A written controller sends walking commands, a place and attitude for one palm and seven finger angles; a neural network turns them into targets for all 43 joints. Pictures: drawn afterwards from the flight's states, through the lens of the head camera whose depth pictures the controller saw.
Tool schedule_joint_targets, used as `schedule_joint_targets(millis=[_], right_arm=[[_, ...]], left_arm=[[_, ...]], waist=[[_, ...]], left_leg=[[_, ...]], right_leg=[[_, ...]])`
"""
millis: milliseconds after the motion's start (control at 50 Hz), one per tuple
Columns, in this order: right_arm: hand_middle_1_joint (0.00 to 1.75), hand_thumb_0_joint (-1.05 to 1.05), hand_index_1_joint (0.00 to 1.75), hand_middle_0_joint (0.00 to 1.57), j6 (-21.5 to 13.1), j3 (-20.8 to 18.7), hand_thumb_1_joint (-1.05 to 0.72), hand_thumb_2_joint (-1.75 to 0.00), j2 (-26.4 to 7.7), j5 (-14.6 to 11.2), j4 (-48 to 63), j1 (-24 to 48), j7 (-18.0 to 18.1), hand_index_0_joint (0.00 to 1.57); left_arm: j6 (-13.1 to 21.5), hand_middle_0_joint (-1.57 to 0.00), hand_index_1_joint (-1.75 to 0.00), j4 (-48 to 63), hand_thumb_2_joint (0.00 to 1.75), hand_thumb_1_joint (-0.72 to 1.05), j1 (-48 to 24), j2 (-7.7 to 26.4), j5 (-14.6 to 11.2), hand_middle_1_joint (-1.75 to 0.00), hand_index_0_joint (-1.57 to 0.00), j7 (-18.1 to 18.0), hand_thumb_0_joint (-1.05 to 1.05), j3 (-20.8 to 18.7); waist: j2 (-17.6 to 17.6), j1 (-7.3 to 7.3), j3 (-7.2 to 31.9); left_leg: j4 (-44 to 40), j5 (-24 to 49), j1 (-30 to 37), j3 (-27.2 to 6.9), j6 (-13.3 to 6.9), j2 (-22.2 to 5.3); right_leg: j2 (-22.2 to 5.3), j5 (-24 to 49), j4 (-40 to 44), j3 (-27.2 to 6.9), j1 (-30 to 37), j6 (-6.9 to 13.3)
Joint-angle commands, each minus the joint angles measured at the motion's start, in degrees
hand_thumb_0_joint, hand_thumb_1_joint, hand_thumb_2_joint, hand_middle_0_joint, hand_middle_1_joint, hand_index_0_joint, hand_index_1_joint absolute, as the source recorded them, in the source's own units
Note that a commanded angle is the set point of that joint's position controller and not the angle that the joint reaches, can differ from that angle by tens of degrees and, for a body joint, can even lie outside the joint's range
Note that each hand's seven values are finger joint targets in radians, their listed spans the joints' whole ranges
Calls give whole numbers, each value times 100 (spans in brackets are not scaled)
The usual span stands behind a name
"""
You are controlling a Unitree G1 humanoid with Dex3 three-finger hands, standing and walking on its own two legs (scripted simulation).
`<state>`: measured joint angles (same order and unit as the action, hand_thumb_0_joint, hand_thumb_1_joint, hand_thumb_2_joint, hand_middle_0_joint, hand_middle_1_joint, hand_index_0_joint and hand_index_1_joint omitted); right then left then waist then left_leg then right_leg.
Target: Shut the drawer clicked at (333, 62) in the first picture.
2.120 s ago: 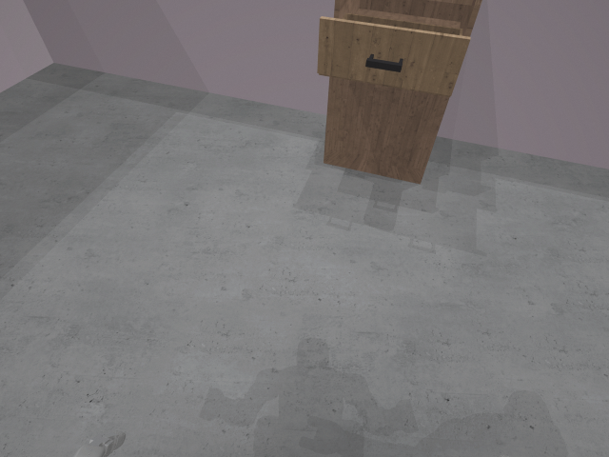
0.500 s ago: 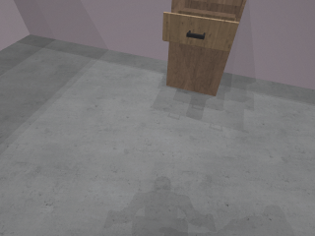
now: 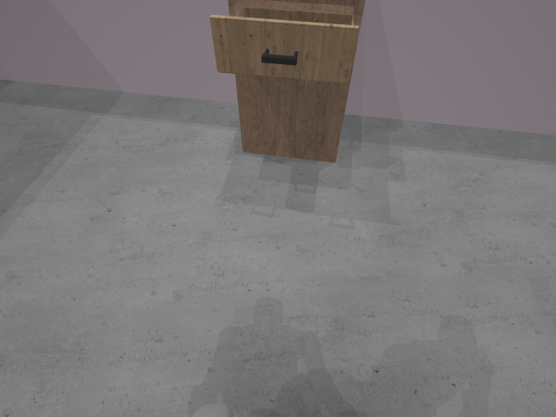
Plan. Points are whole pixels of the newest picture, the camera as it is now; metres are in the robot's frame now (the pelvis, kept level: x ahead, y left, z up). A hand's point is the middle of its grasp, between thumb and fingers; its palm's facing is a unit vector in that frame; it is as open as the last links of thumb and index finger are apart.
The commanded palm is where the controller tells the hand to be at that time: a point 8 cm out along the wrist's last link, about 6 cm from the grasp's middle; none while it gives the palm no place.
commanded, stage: walk to a spot facing it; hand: left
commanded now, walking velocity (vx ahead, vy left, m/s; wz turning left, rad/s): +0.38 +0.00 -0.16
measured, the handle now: (280, 56) +1.14 +0.08 -0.04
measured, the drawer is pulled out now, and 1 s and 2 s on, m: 0.30 0.30 0.30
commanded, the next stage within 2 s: turn to face it in 0.94 s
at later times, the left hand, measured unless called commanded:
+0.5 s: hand (155, 348) +0.25 +0.25 -0.18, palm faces -0.06 -0.99 -0.16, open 7.3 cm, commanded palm none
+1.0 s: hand (256, 207) +0.60 +0.10 -0.17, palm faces -0.34 -0.93 -0.18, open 7.3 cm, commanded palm none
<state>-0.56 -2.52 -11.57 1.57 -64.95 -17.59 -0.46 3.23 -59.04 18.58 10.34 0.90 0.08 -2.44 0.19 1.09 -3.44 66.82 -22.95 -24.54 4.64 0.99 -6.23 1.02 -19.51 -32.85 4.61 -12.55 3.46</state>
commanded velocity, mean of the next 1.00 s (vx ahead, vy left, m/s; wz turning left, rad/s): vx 0.34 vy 0.00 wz -0.33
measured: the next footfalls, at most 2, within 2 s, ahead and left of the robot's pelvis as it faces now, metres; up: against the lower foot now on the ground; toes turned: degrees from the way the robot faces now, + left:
left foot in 0.30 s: +0.30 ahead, +0.14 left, +0.00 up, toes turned +5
right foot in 0.92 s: +0.52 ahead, -0.12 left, +0.00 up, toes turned -27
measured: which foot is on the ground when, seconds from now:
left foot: up 0.00-0.28, down 0.30-0.92, up 0.94-1.00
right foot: down 0.00-0.32, up 0.34-0.90, down 0.92-1.00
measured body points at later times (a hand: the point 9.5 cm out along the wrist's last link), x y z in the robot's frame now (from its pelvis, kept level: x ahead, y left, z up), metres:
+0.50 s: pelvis +0.23 +0.07 +0.01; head +0.24 +0.10 +0.46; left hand +0.25 +0.31 -0.16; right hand +0.25 -0.18 -0.12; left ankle +0.26 +0.13 -0.73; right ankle +0.17 -0.07 -0.62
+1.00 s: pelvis +0.44 -0.02 -0.02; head +0.47 -0.04 +0.43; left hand +0.62 +0.15 -0.16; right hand +0.27 -0.17 -0.17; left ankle +0.32 +0.14 -0.63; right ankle +0.48 -0.10 -0.73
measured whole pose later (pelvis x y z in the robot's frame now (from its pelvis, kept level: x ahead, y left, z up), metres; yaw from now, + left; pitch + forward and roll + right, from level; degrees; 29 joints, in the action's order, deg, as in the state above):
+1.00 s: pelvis +0.44 -0.02 -0.02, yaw -20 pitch -2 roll +0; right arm -1.4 -2.2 -6.0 0.6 -65.8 -25.5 0.5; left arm 2.5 -55.7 6.6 9.6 0.5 1.0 -3.7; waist 0.2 -2.3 -6.4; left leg 70.2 -28.0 -13.0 9.0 2.0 -7.7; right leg 1.2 -14.5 -38.3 9.4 -22.4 7.2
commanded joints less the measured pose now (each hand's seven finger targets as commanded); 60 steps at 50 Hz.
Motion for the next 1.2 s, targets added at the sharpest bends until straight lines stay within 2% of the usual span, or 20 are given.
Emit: schedule_joint_targets(millis=[0, 180, 240, 260, 300, 320, 360, 420, 460, 580, 760, 820, 860, 880, 900, 920, 960, 1000, 1060, 1180], right_arm=[[30, 0, 30, 20, -144, -78, -90, -90, -177, -11, 677, 341, -31, 20], [30, 0, 30, 20, -266, -62, -90, -90, -61, -71, 1174, 1424, -147, 20], [30, 0, 30, 20, -346, -134, -90, -90, -272, -41, 924, 529, -53, 20], [30, 0, 30, 20, -380, -211, -90, -90, -548, -8, 660, -397, 5, 20], [30, 0, 30, 20, -374, -411, -90, -90, -1537, 41, 396, -1600, 95, 20], [30, 0, 30, 20, -307, -349, -90, -90, -1286, -20, 490, -1077, 107, 20], [30, 0, 30, 20, -390, -186, -90, -90, -627, -39, 686, -295, 132, 20], [30, 0, 30, 20, -510, -56, -90, -90, -178, -29, 558, -203, 162, 20], [30, 0, 30, 20, -543, -82, -90, -90, -33, -46, 538, -247, 188, 20], [30, 0, 30, 20, -559, -51, -90, -90, -212, -78, 415, -616, 216, 20], [30, 0, 30, 20, -447, -57, -90, -90, -346, 12, 49, -1521, 232, 20], [30, 0, 30, 20, -412, -86, -90, -90, -521, -2, 111, -1364, 238, 20], [30, 0, 30, 20, -386, -137, -90, -90, -693, -42, 238, -1100, 215, 20], [30, 0, 30, 20, -382, -113, -90, -90, -618, -117, 364, -1019, 140, 20], [30, 0, 30, 20, -429, -58, -90, -90, -210, -191, 611, -1103, 131, 20], [30, 0, 30, 20, -412, -78, -90, -90, -287, -179, 759, -560, 169, 20], [30, 0, 30, 20, -335, -125, -90, -90, -126, -121, 826, -219, 159, 20], [30, 0, 30, 20, -179, -81, -90, -90, -31, -28, 658, -314, 152, 20], [30, 0, 30, 20, -16, -52, -90, -90, 165, -13, 433, -880, 144, 20], [30, 0, 30, 20, 40, 33, -90, -90, 165, -66, 604, -120, 113, 20]], left_arm=[[103, -20, -30, -32, 90, 90, 537, 783, 55, -30, -20, -92, 0, -116], [143, -20, -30, -321, 90, 90, 873, 720, 59, -30, -20, -145, 0, -103], [139, -20, -30, -298, 90, 90, 664, 812, 33, -30, -20, -151, 0, -158], [142, -20, -30, -284, 90, 90, 652, 742, 22, -30, -20, -149, 0, -169], [131, -20, -30, -77, 90, 90, 987, 278, -67, -30, -20, -45, 0, -99], [120, -20, -30, -30, 90, 90, 719, 466, -10, -30, -20, -79, 0, -149], [74, -20, -30, 9, 90, 90, 112, 334, 32, -30, -20, 6, 0, -130], [-144, -20, -30, -105, 90, 90, 356, 37, 103, -30, -20, 63, 0, -139], [-250, -20, -30, -117, 90, 90, 471, -63, 112, -30, -20, 62, 0, -177], [-378, -20, -30, 230, 90, 90, -307, 102, 120, -30, -20, 147, 0, -219], [-287, -20, -30, 735, 90, 90, -1836, 44, 78, -30, -20, 216, 0, -106], [-235, -20, -30, 618, 90, 90, -1318, 146, 80, -30, -20, 195, 0, -144], [-126, -20, -30, 312, 90, 90, -136, 445, 117, -30, -20, 154, 0, -246], [-50, -20, -30, 87, 90, 90, 669, 891, 138, -30, -20, 116, 0, -384], [-5, -20, -30, 10, 90, 90, 1179, 1535, 72, -30, -20, 28, 0, -532], [-56, -20, -30, 7, 90, 90, 1093, 1701, -73, -30, -20, -36, 0, -557], [-81, -20, -30, 238, 90, 90, 211, 1169, -90, -30, -20, -81, 0, -418], [13, -20, -30, 296, 90, 90, -289, 752, -49, -30, -20, -94, 0, -246], [107, -20, -30, 226, 90, 90, -395, 561, 17, -30, -20, -129, 0, -143], [82, -20, -30, 118, 90, 90, -191, 394, -10, -30, -20, -141, 0, -33]], waist=[[-409, -128, -252], [-722, 105, -429], [-511, -364, 44], [-64, -715, 563], [2115, -853, 1669], [1350, -689, 1271], [473, -434, 136], [504, -59, -63], [522, 62, 35], [496, -10, -310], [573, -518, -588], [765, -217, -222], [594, 374, 586], [43, 741, 1210], [-1321, 742, 1954], [-895, 708, 1877], [-158, 307, 706], [-59, -109, 101], [-269, -489, 272], [-593, -326, 389]], left_leg=[[-442, 723, -954, -63, 118, -235], [-2555, 1271, -657, 189, -25, 10], [-3351, 1346, 897, 364, -186, 350], [-3621, 1507, 2170, 147, -269, 248], [-4890, 1390, 4018, -3269, -1125, -2216], [-5244, 423, 3278, -3248, -1247, -2246], [-5464, 522, 1963, -2281, -1002, -1860], [-5504, 1564, 1166, -716, -584, -1254], [-5579, 1857, 1209, -226, -499, -1088], [-5738, 2389, 1880, 245, -567, -1133], [-5296, 3938, 2994, 801, -731, -1332], [-4353, 5950, 3114, 1171, -648, -1364], [-2624, 6313, 2727, 1363, -391, -1221], [-1070, 4661, 1349, 1463, -162, -1011], [915, -608, -636, 1183, 198, 115], [1728, -1087, -1164, 187, 88, 202], [1584, -72, -1078, -190, 30, -246], [978, 399, -598, -311, 54, -441], [296, 654, -261, -232, 129, -300], [-1215, 1091, -303, -160, 171, -122]], right_leg=[[-1511, 1245, 2095, -1605, 48, 717], [-1340, 2475, 1950, -1201, 748, 529], [-1161, 3644, 798, -922, 639, 376], [-909, 3468, -392, -764, 244, 223], [265, -1273, -3845, -262, -1895, -154], [-130, -1128, -4388, -689, -2056, -40], [-599, -130, -4542, -632, -2404, -132], [-713, 472, -4058, -595, -1844, -253], [-712, 817, -3886, -550, -1932, -303], [-858, 1398, -3156, -414, -2931, -448], [-559, 879, -880, 368, -2653, -183], [-142, 443, -562, 672, -1729, 89], [110, 715, 65, 739, 0, 258], [-578, 1289, 270, -73, 1764, 551], [-2371, 2695, 627, -3116, 3284, 1378], [-2602, 3304, 1178, -3557, 3157, 1658], [-2204, 2731, 1441, -2506, 1441, 1261], [-1803, 2648, 1766, -1602, -80, 811], [-1389, 3632, 1689, -693, -390, 613], [-1264, 4261, 1529, -190, 145, 454]])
